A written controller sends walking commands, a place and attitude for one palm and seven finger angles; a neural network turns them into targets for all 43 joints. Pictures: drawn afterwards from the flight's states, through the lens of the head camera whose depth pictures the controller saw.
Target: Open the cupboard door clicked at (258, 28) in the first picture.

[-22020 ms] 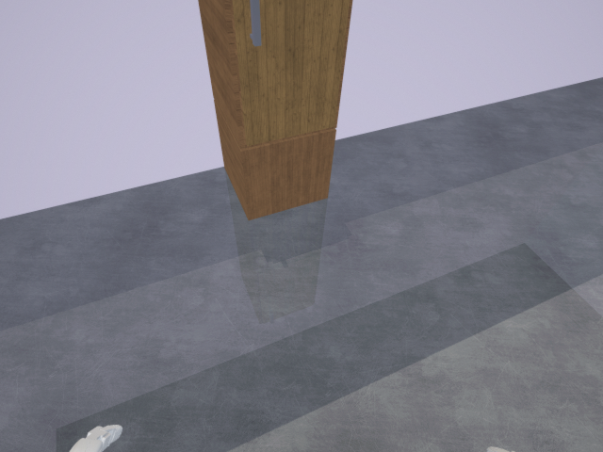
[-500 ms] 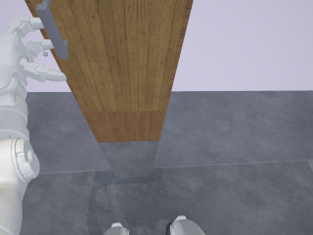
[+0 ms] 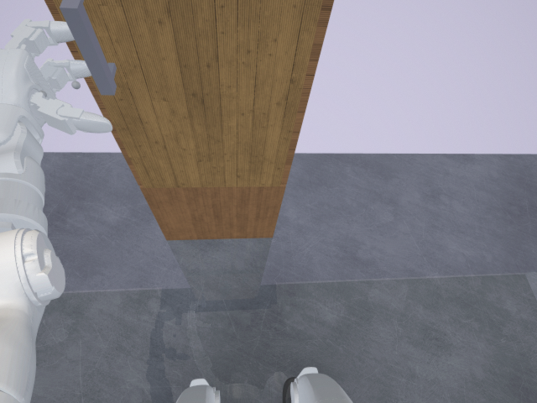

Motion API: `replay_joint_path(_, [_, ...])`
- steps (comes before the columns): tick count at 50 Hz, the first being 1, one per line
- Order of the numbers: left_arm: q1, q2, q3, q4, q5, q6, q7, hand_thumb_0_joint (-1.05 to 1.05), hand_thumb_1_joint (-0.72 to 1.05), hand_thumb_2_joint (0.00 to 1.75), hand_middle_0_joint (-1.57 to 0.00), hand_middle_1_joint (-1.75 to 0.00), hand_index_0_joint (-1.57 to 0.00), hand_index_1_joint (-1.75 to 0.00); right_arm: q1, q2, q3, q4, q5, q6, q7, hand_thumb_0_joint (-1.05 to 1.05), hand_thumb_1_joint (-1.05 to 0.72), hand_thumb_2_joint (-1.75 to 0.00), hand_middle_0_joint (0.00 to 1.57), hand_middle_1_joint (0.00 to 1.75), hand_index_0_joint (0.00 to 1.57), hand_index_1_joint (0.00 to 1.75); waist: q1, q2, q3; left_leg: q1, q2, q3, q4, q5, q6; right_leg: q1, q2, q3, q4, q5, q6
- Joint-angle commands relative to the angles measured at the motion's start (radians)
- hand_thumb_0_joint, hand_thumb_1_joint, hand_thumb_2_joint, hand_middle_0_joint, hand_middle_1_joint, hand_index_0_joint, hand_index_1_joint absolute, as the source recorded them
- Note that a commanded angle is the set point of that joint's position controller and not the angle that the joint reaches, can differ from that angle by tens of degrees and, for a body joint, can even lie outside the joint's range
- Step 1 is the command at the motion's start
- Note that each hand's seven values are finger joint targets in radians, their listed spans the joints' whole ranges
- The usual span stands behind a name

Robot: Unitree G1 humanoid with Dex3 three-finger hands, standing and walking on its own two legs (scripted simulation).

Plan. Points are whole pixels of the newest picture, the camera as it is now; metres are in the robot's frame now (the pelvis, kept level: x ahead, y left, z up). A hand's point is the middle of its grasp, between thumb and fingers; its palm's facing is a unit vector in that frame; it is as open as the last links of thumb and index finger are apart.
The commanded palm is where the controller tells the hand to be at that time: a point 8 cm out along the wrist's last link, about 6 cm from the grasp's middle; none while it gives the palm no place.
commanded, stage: move the hooked fingers beside the handle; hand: left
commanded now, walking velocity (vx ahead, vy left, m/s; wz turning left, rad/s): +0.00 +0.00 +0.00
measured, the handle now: (94, 43) +0.60 +0.21 +0.13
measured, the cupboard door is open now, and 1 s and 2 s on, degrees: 0 0 0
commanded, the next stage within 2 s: none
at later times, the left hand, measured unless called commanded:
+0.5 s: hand (73, 85) +0.53 +0.23 +0.13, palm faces -0.03 -1.00 +0.01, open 14.0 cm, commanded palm +0.51 +0.28 +0.13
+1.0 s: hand (53, 86) +0.52 +0.25 +0.13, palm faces -0.02 -1.00 +0.00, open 14.0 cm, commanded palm +0.51 +0.30 +0.13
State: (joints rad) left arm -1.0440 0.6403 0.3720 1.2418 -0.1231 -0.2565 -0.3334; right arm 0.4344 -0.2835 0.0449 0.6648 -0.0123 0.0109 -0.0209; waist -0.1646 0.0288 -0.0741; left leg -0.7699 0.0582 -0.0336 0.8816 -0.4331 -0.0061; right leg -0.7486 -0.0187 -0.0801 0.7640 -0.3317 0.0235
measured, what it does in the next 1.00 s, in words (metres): stands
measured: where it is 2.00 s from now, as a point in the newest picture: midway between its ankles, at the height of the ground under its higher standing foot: outside the picture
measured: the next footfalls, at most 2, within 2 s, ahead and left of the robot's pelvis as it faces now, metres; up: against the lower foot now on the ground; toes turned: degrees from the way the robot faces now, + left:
none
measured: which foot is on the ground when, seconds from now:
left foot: down 0.00-1.00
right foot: down 0.00-1.00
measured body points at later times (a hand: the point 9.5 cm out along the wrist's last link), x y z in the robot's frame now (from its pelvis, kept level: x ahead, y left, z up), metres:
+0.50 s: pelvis +0.00 +0.00 +0.00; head +0.12 +0.02 +0.43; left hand +0.52 +0.28 +0.13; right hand -0.02 -0.27 -0.10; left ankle -0.01 +0.12 -0.70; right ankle +0.01 -0.14 -0.70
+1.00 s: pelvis +0.00 +0.00 +0.00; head +0.12 +0.02 +0.43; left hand +0.52 +0.31 +0.13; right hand -0.02 -0.26 -0.10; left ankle -0.01 +0.12 -0.70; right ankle +0.01 -0.14 -0.70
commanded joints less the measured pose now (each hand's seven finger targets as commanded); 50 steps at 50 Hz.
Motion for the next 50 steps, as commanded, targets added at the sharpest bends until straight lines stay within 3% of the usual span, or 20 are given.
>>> replay_joint_path(1, [-0.479, 0.194, 0.025, -0.223, 0.005, -0.067, -0.043, 0.00, -0.50, 0.30, -0.30, -1.20, -0.30, -1.20, 0.180, -0.186, -0.069, -0.039, -0.002, -0.014, -0.014, 0.00, -0.90, -0.90, 0.20, 0.30, 0.20, 0.30, -0.056, 0.164, -0.473, 0.361, -0.034, -0.026, -0.091, 0.454, 0.022, 0.159, 0.065, 0.022, -0.048, 0.333, -0.039])
replay_joint_path(4, [-0.482, 0.170, 0.001, -0.247, 0.003, -0.072, -0.053, 0.00, -0.50, 0.30, -0.30, -1.20, -0.30, -1.20, 0.175, -0.180, -0.069, -0.045, -0.001, -0.011, -0.014, 0.00, -0.90, -0.90, 0.20, 0.30, 0.20, 0.30, -0.059, 0.201, -0.452, 0.383, -0.029, -0.029, -0.087, 0.488, 0.017, 0.133, 0.067, 0.018, -0.046, 0.331, -0.041])
replay_joint_path(6, [-0.464, 0.172, 0.004, -0.234, 0.003, -0.069, -0.054, 0.00, -0.50, 0.30, -0.30, -1.20, -0.30, -1.20, 0.171, -0.183, -0.069, -0.046, 0.000, -0.008, -0.012, 0.00, -0.90, -0.90, 0.20, 0.30, 0.20, 0.30, -0.060, 0.189, -0.451, 0.385, -0.028, -0.028, -0.088, 0.474, 0.017, 0.124, 0.069, 0.016, -0.050, 0.319, -0.038])
replay_joint_path(8, [-0.460, 0.217, 0.034, -0.191, 0.001, -0.058, -0.053, 0.00, -0.50, 0.30, -0.30, -1.20, -0.30, -1.20, 0.171, -0.191, -0.064, -0.048, 0.002, -0.004, -0.016, 0.00, -0.90, -0.90, 0.20, 0.30, 0.20, 0.30, -0.065, 0.107, -0.404, 0.310, -0.031, -0.024, -0.097, 0.404, 0.026, 0.154, 0.069, 0.022, -0.058, 0.304, -0.034])
replay_joint_path(9, [-0.470, 0.255, 0.061, -0.187, 0.002, -0.062, -0.052, 0.00, -0.50, 0.30, -0.30, -1.20, -0.30, -1.20, 0.175, -0.194, -0.063, -0.048, 0.003, -0.003, -0.021, 0.00, -0.90, -0.90, 0.20, 0.30, 0.20, 0.30, -0.063, 0.099, -0.402, 0.297, -0.032, -0.025, -0.099, 0.396, 0.029, 0.167, 0.068, 0.024, -0.057, 0.306, -0.036])
replay_joint_path(10, [-0.483, 0.234, 0.035, -0.200, 0.006, -0.061, -0.057, 0.00, -0.50, 0.30, -0.30, -1.20, -0.30, -1.20, 0.169, -0.190, -0.063, -0.052, 0.005, -0.004, -0.020, 0.00, -0.90, -0.90, 0.20, 0.30, 0.20, 0.30, -0.067, 0.142, -0.417, 0.308, -0.035, -0.018, -0.100, 0.404, 0.028, 0.164, 0.065, 0.027, -0.055, 0.317, -0.033])
replay_joint_path(12, [-0.465, 0.265, 0.057, -0.190, 0.013, -0.057, -0.063, 0.00, -0.50, 0.30, -0.30, -1.20, -0.30, -1.20, 0.175, -0.192, -0.061, -0.052, 0.002, -0.002, -0.021, 0.00, -0.90, -0.90, 0.20, 0.30, 0.20, 0.30, -0.054, 0.168, -0.430, 0.311, -0.034, -0.018, -0.093, 0.419, 0.025, 0.161, 0.064, 0.028, -0.050, 0.319, -0.036])
replay_joint_path(14, [-0.441, 0.309, 0.094, -0.186, 0.012, -0.062, -0.067, 0.00, -0.50, 0.30, -0.30, -1.20, -0.30, -1.20, 0.181, -0.194, -0.061, -0.059, 0.001, 0.002, -0.023, 0.00, -0.90, -0.90, 0.20, 0.30, 0.20, 0.30, -0.046, 0.154, -0.450, 0.311, -0.034, -0.016, -0.088, 0.443, 0.027, 0.182, 0.066, 0.030, -0.045, 0.345, -0.038])
replay_joint_path(17, [-0.439, 0.295, 0.079, -0.201, 0.006, -0.063, -0.081, 0.00, -0.50, 0.30, -0.30, -1.20, -0.30, -1.20, 0.172, -0.191, -0.060, -0.070, 0.004, 0.007, -0.022, 0.00, -0.90, -0.90, 0.20, 0.30, 0.20, 0.30, -0.050, 0.152, -0.451, 0.311, -0.031, -0.013, -0.089, 0.443, 0.025, 0.185, 0.065, 0.029, -0.047, 0.349, -0.032])
replay_joint_path(22, [-0.427, 0.392, 0.134, -0.158, 0.017, -0.051, -0.088, 0.00, -0.50, 0.30, -0.30, -1.20, -0.30, -1.20, 0.176, -0.199, -0.055, -0.081, 0.009, 0.017, -0.029, 0.00, -0.90, -0.90, 0.20, 0.30, 0.20, 0.30, -0.043, 0.106, -0.424, 0.235, -0.034, -0.007, -0.093, 0.386, 0.034, 0.216, 0.065, 0.036, -0.048, 0.335, -0.029])
replay_joint_path(25, [-0.424, 0.438, 0.163, -0.196, 0.021, -0.064, -0.095, 0.00, -0.50, 0.30, -0.30, -1.20, -0.30, -1.20, 0.176, -0.200, -0.055, -0.092, 0.009, 0.021, -0.031, 0.00, -0.90, -0.90, 0.20, 0.30, 0.20, 0.30, -0.029, 0.165, -0.482, 0.270, -0.035, -0.004, -0.087, 0.433, 0.029, 0.231, 0.065, 0.042, -0.040, 0.368, -0.031])
replay_joint_path(27, [-0.433, 0.458, 0.176, -0.227, 0.018, -0.075, -0.099, 0.00, -0.50, 0.30, -0.30, -1.20, -0.30, -1.20, 0.176, -0.201, -0.056, -0.095, 0.008, 0.025, -0.032, 0.00, -0.90, -0.90, 0.20, 0.30, 0.20, 0.30, -0.029, 0.170, -0.500, 0.287, -0.031, -0.006, -0.084, 0.446, 0.027, 0.232, 0.066, 0.040, -0.037, 0.374, -0.030])
replay_joint_path(31, [-0.397, 0.416, 0.156, -0.255, 0.006, -0.078, -0.116, 0.00, -0.50, 0.30, -0.30, -1.20, -0.30, -1.20, 0.176, -0.199, -0.059, -0.098, 0.009, 0.033, -0.027, 0.00, -0.90, -0.90, 0.20, 0.30, 0.20, 0.30, -0.023, 0.227, -0.525, 0.363, -0.024, -0.012, -0.081, 0.530, 0.017, 0.201, 0.072, 0.028, -0.036, 0.389, -0.034])
replay_joint_path(33, [-0.357, 0.399, 0.150, -0.207, -0.003, -0.055, -0.126, 0.00, -0.50, 0.30, -0.30, -1.20, -0.30, -1.20, 0.176, -0.203, -0.060, -0.096, 0.010, 0.039, -0.026, 0.00, -0.90, -0.90, 0.20, 0.30, 0.20, 0.30, -0.029, 0.173, -0.478, 0.341, -0.023, -0.012, -0.081, 0.510, 0.021, 0.184, 0.076, 0.023, -0.045, 0.371, -0.030])
replay_joint_path(37, [-0.368, 0.380, 0.125, -0.185, 0.000, -0.028, -0.134, 0.00, -0.50, 0.30, -0.30, -1.20, -0.30, -1.20, 0.177, -0.204, -0.060, -0.092, 0.012, 0.044, -0.030, 0.00, -0.90, -0.90, 0.20, 0.30, 0.20, 0.30, -0.035, 0.188, -0.424, 0.325, -0.025, -0.014, -0.093, 0.485, 0.022, 0.157, 0.073, 0.019, -0.054, 0.341, -0.030])
replay_joint_path(40, [-0.376, 0.427, 0.163, -0.208, -0.002, -0.039, -0.125, 0.00, -0.50, 0.30, -0.30, -1.20, -0.30, -1.20, 0.179, -0.208, -0.059, -0.094, 0.008, 0.045, -0.031, 0.00, -0.90, -0.90, 0.20, 0.30, 0.20, 0.30, -0.030, 0.168, -0.445, 0.327, -0.023, -0.018, -0.090, 0.493, 0.021, 0.172, 0.073, 0.022, -0.049, 0.352, -0.031])
replay_joint_path(42, [-0.372, 0.394, 0.143, -0.222, -0.008, -0.048, -0.126, 0.00, -0.50, 0.30, -0.30, -1.20, -0.30, -1.20, 0.175, -0.205, -0.060, -0.099, 0.009, 0.044, -0.029, 0.00, -0.90, -0.90, 0.20, 0.30, 0.20, 0.30, -0.033, 0.165, -0.450, 0.326, -0.026, -0.013, -0.089, 0.491, 0.021, 0.180, 0.073, 0.025, -0.049, 0.360, -0.030])
replay_joint_path(44, [-0.388, 0.437, 0.169, -0.218, -0.004, -0.060, -0.124, 0.00, -0.50, 0.30, -0.30, -1.20, -0.30, -1.20, 0.174, -0.208, -0.057, -0.096, 0.007, 0.046, -0.032, 0.00, -0.90, -0.90, 0.20, 0.30, 0.20, 0.30, -0.029, 0.165, -0.440, 0.309, -0.027, -0.014, -0.088, 0.478, 0.023, 0.186, 0.072, 0.027, -0.045, 0.358, -0.034])
replay_joint_path(47, [-0.383, 0.449, 0.162, -0.172, 0.009, -0.051, -0.130, 0.00, -0.50, 0.30, -0.30, -1.20, -0.30, -1.20, 0.166, -0.208, -0.053, -0.100, 0.012, 0.047, -0.034, 0.00, -0.90, -0.90, 0.20, 0.30, 0.20, 0.30, -0.034, 0.144, -0.409, 0.273, -0.028, -0.011, -0.089, 0.434, 0.025, 0.180, 0.070, 0.028, -0.047, 0.332, -0.029])
replay_joint_path(50, [-0.415, 0.469, 0.165, -0.200, 0.021, -0.058, -0.131, 0.00, -0.50, 0.30, -0.30, -1.20, -0.30, -1.20, 0.173, -0.208, -0.053, -0.100, 0.010, 0.045, -0.037, 0.00, -0.90, -0.90, 0.20, 0.30, 0.20, 0.30, -0.033, 0.197, -0.456, 0.319, -0.027, -0.021, -0.084, 0.467, 0.020, 0.160, 0.070, 0.027, -0.040, 0.327, -0.031])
